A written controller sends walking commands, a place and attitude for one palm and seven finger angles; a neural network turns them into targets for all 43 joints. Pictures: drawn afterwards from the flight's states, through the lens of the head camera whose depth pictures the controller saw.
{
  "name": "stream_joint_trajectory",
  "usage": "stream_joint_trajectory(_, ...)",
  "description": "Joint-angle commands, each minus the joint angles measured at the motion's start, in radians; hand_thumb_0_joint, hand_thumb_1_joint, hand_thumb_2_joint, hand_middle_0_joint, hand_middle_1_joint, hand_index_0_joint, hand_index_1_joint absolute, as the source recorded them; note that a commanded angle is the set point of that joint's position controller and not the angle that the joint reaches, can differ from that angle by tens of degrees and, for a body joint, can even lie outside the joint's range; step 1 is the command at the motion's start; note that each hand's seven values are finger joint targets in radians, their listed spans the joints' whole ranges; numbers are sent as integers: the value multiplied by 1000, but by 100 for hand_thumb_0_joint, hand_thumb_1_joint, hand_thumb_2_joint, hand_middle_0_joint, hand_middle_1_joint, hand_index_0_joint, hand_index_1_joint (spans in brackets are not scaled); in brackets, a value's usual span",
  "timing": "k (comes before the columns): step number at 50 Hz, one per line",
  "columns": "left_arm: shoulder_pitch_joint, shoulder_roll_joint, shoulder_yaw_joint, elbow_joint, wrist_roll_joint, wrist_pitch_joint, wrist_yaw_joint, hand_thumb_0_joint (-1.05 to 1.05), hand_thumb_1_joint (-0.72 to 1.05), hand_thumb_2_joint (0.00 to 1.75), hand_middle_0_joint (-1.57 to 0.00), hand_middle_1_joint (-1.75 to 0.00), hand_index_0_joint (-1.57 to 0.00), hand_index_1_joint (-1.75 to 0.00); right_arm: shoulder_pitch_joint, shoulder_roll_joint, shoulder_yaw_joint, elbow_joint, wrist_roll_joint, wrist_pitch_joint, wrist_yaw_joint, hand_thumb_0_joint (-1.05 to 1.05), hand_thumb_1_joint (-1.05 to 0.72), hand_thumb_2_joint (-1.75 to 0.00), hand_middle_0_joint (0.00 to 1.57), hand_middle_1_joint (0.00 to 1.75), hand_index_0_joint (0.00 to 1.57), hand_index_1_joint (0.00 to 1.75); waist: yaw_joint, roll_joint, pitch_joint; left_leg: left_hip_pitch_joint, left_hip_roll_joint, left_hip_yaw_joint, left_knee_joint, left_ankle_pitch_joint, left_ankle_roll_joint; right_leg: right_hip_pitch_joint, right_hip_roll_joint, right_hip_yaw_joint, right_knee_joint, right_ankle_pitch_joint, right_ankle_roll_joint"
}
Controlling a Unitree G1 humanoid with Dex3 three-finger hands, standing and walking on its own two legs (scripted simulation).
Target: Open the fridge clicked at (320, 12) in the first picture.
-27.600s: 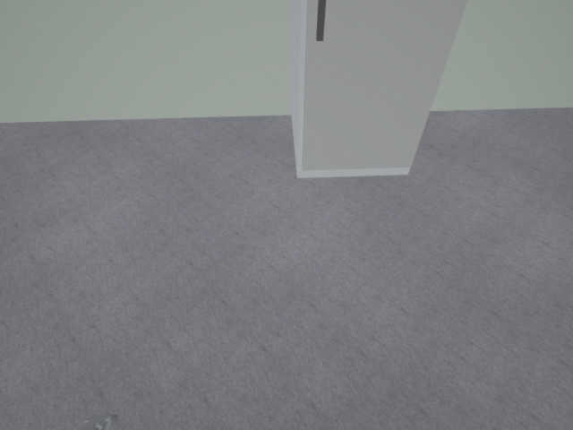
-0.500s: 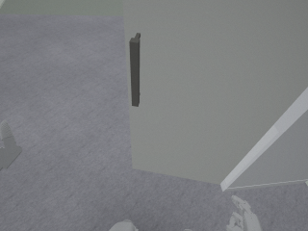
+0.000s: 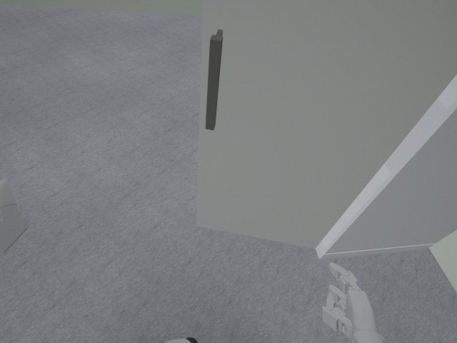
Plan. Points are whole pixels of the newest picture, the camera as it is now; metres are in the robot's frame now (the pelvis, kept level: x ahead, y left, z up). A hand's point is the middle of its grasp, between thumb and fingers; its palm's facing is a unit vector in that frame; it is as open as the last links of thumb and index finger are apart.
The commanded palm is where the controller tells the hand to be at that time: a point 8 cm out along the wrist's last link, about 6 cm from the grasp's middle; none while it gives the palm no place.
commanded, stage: stop stepping back and stand still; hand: left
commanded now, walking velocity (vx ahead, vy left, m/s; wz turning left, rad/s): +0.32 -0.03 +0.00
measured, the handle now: (214, 84) +0.65 +0.10 +0.09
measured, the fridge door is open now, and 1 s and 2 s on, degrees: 74 74 74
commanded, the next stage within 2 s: let the arm hang, fingers relaxed in 0.62 s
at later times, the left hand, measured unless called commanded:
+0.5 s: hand out of the picture +0.12 +0.25 +0.17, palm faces +0.40 -0.79 -0.47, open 7.4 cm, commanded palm +0.06 +0.29 +0.18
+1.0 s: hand out of the picture -0.01 +0.18 -0.16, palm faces +0.06 -0.98 -0.17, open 7.2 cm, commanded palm none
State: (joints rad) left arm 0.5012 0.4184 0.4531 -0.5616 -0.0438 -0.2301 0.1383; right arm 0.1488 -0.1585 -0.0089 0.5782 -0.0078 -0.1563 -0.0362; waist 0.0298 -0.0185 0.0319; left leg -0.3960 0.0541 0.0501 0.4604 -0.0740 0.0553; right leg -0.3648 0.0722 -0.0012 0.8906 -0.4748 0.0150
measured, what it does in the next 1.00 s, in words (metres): steps on the spot: right foot, then left foot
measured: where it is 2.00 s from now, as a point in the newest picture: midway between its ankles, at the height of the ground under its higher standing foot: outside the picture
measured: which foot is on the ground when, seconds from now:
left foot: down 0.00-0.10, up 0.12-0.26, down 0.28-0.50, up 0.52-0.74, down 0.76-1.00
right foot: up 0.00-0.10, down 0.12-1.00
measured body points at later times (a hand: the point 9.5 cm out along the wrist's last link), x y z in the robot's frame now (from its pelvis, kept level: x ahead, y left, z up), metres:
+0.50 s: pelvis -0.09 -0.01 +0.00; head -0.11 +0.01 +0.44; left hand +0.09 +0.29 +0.20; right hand +0.02 -0.24 -0.09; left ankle -0.02 +0.11 -0.73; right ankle -0.08 -0.09 -0.74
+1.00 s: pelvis -0.10 +0.01 -0.01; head -0.09 +0.00 +0.44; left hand -0.02 +0.23 -0.15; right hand +0.01 -0.23 -0.15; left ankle -0.07 +0.14 -0.73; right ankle -0.08 -0.09 -0.74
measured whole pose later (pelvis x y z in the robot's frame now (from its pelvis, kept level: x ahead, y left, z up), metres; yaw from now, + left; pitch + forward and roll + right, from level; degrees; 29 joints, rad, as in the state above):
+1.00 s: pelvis -0.10 +0.01 -0.01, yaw +3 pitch -2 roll +0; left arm 0.25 0.13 0.01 0.83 0.01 0.04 0.01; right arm 0.19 -0.21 -0.01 0.87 -0.03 0.03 0.00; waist -0.03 0.01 0.03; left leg -0.35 0.01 -0.01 0.69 -0.35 -0.01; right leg -0.30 0.00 -0.05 0.65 -0.33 -0.04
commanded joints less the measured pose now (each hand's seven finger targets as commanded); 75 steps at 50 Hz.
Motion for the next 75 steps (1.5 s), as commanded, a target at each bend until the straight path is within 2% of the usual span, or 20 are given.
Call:
stream_joint_trajectory(1,3,136,68,-191,-13,-19,25,0,90,90,-20,-30,-20,-30,-24,-176,-42,-139,1,-31,-24,0,-90,-90,20,30,20,30,-23,302,-137,14,138,-176,-372,-594,-32,246,33,-135,-350,-62,-33)
stream_joint_trajectory(3,4,168,77,-182,-11,3,22,0,90,90,-20,-30,-20,-30,-20,-173,-40,-144,-5,-14,-33,0,-90,-90,20,30,20,30,-19,208,-146,32,36,-68,-239,-507,-115,320,6,-109,-586,-1,-68)
stream_joint_trajectory(6,-80,256,135,-224,-27,-5,30,0,90,90,-20,-30,-20,-30,-5,-157,-20,-105,-21,13,-35,0,-90,-90,20,30,20,30,-26,-100,-167,117,-19,-23,414,-196,-78,-6,-390,236,-720,90,-235)
stream_joint_trajectory(8,-95,150,58,-73,-25,20,26,0,90,90,-20,-30,-20,-30,8,-174,-39,-90,6,-1,-49,0,-90,-90,20,30,20,30,-35,-200,-68,3,-23,-79,452,-264,-74,-27,-345,254,-699,-119,-208)
stream_joint_trajectory(12,-196,150,20,-47,11,13,41,0,90,90,-20,-30,-20,-30,4,-179,-20,-64,0,-15,-77,0,-90,-90,20,30,20,30,-55,33,8,160,-9,-9,50,-311,-31,-55,-241,114,-494,-98,-137)
stream_joint_trajectory(14,-196,158,33,-106,15,-14,47,0,90,90,-20,-30,-20,-30,7,-206,-24,-89,1,-36,-83,0,-90,-90,20,30,20,30,-49,282,-13,229,159,-318,-153,-375,61,-122,-67,0,-212,21,-52)
stream_joint_trajectory(16,-164,192,65,-129,18,-33,40,0,90,90,-20,-30,-20,-30,5,-176,-18,-76,-13,-49,-72,0,-90,-90,20,30,20,30,-57,297,-29,136,286,-590,-378,-734,105,-124,-34,-4,71,-73,-33)
stream_joint_trajectory(18,-109,183,73,-144,23,-30,34,0,90,90,-20,-30,-20,-30,-2,-172,-24,-77,-19,-53,-53,0,-90,-90,20,30,20,30,-35,171,-2,-2,258,-461,-369,-659,112,-13,-72,-6,33,-12,-45)
stream_joint_trajectory(22,40,177,92,-124,29,-23,37,0,90,90,-20,-30,-20,-30,-10,-182,-30,-98,-21,-35,-41,0,-90,-90,20,30,20,30,-14,264,-74,-223,118,-154,-209,-659,17,401,-29,-121,-327,12,-59)
stream_joint_trajectory(23,54,180,99,-114,34,-22,36,0,90,90,-20,-30,-20,-30,0,-178,-35,-100,-24,-25,-40,0,-90,-90,20,30,20,30,-7,152,-77,-274,60,-106,-39,-607,-2,446,-63,-54,-435,-5,-82)
stream_joint_trajectory(25,29,221,146,-76,20,-23,32,0,90,90,-20,-30,-20,-30,17,-170,-45,-107,-19,-8,-35,0,-90,-90,20,30,20,30,-5,-207,-36,-355,-64,-18,580,-424,-47,242,-450,562,-752,-220,-251)
stream_joint_trajectory(34,-174,148,29,-36,30,-47,39,0,90,90,-20,-30,-20,-30,23,-156,-21,-52,-19,-53,-64,0,-90,-90,20,30,20,30,-35,-52,-20,182,-31,57,101,-248,-33,-53,-259,145,-581,-95,-134)
stream_joint_trajectory(35,-176,154,29,-55,27,-49,39,0,90,90,-20,-30,-20,-30,19,-164,-27,-57,-16,-61,-69,0,-90,-90,20,30,20,30,-35,-6,-19,220,-15,23,23,-258,-24,-51,-237,133,-529,-55,-110)
stream_joint_trajectory(36,-119,-60,-335,692,103,153,-108,0,90,90,-20,-30,-20,-30,89,-332,-78,162,-19,-24,48,0,-90,-90,20,30,20,30,-107,163,9,173,119,-147,134,149,14,-164,-254,-37,-197,361,-51)
stream_joint_trajectory(37,-53,-93,-334,699,79,234,-129,0,90,90,-20,-30,-20,-30,77,-310,-78,86,-10,57,42,0,-90,-90,20,30,20,30,-43,230,-59,83,216,-261,34,269,77,-93,-138,-54,-42,176,-5)
stream_joint_trajectory(40,-208,-99,-362,793,73,251,-137,0,90,90,-20,-30,-20,-30,52,-263,-42,71,-48,98,26,0,-90,-90,20,30,20,30,-56,113,-69,-42,255,-411,-86,75,139,-53,-94,6,54,-91,-2)
stream_joint_trajectory(42,-177,-74,-364,952,69,235,-138,0,90,90,-20,-30,-20,-30,-1,-266,-33,89,-43,114,21,0,-90,-90,20,30,20,30,12,-28,-107,-71,178,-298,26,146,83,159,-100,6,-224,122,-8)
stream_joint_trajectory(45,-258,22,-385,1160,75,217,-134,0,90,90,-20,-30,-20,-30,15,-187,-27,154,-20,156,24,0,-90,-90,20,30,20,30,-35,-306,-41,-10,-56,-61,291,-393,-60,43,-377,331,-605,293,-139)
stream_joint_trajectory(53,-267,-119,-406,1476,60,220,-114,0,90,90,-20,-30,-20,-30,66,-120,-16,366,-22,154,7,0,-90,-90,20,30,20,30,-34,175,-102,188,48,-123,-31,-20,-31,165,-172,76,-514,363,-54)
stream_joint_trajectory(75,-248,-95,-420,1684,63,221,-114,0,90,90,-20,-30,-20,-30,130,-152,-28,507,-14,149,3,0,-90,-90,20,30,20,30,-27,35,32,129,57,-147,-195,-238,-18,164,-160,42,-566,222,-53)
